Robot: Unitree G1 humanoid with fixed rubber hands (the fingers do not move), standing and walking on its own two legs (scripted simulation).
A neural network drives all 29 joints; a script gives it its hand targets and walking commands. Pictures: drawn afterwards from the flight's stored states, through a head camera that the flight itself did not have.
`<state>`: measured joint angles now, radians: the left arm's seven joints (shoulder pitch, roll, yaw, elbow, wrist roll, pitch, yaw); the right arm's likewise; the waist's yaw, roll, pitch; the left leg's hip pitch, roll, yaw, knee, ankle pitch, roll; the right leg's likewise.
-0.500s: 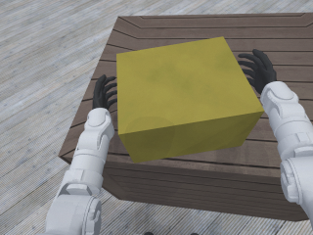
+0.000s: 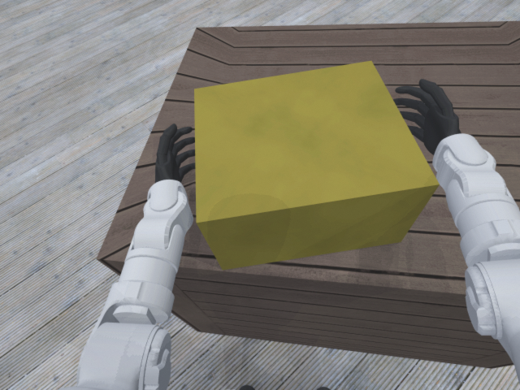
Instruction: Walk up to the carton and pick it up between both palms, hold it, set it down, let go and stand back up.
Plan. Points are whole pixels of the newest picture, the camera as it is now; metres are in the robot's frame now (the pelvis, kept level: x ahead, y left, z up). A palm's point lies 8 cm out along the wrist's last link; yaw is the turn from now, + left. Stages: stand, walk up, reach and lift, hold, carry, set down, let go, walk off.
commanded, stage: reach and lift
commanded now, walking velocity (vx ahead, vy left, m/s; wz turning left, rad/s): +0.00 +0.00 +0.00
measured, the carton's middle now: (297, 165) +0.46 +0.02 +0.03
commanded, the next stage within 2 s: none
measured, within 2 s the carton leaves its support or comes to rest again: leaves its support in 0.14 s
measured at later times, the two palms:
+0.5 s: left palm (157, 190) +0.35 +0.22 +0.10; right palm (439, 148) +0.43 -0.18 +0.11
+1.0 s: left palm (137, 178) +0.35 +0.23 +0.12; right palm (432, 148) +0.42 -0.16 +0.13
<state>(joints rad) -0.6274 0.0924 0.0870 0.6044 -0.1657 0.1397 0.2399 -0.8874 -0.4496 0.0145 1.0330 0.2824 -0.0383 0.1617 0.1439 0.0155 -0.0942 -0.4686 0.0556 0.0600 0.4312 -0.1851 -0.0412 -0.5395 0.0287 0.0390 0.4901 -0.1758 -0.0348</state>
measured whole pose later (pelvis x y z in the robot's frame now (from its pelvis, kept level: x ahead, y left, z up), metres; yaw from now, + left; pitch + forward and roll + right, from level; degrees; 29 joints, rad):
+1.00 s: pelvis -0.02 +0.01 +0.00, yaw +0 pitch +12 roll +1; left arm -0.62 0.14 0.16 0.65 -0.10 0.24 0.17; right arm -0.81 -0.32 -0.02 0.99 0.21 0.08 0.07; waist 0.12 0.02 -0.23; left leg -0.47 0.05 0.06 0.43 -0.16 -0.04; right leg -0.52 0.03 0.04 0.44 -0.12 -0.02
